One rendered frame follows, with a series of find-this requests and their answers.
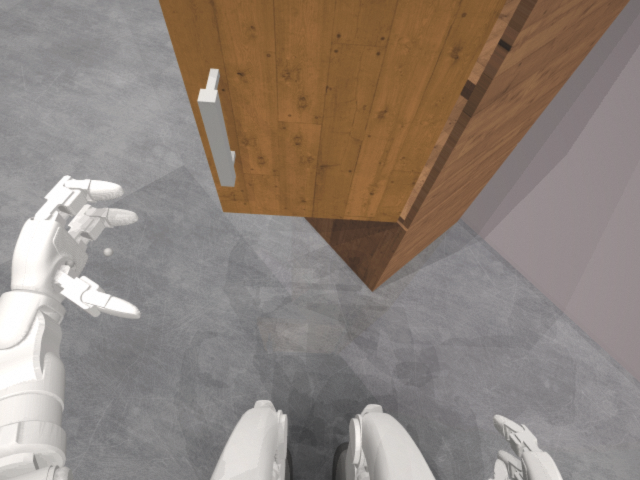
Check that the robot right hand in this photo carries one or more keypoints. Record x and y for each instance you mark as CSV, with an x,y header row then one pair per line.
x,y
534,465

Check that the left robot shin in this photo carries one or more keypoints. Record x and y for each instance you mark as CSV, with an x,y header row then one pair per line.
x,y
278,469

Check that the robot left hand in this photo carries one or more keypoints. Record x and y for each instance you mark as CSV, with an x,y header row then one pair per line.
x,y
44,246

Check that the robot left forearm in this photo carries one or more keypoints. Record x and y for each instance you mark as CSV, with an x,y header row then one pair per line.
x,y
32,383

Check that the cupboard door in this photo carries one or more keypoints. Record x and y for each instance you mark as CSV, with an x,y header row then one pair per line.
x,y
332,107

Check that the handle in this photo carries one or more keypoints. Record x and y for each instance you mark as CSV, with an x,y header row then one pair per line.
x,y
212,116

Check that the robot left thigh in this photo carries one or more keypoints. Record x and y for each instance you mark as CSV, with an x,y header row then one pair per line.
x,y
258,440

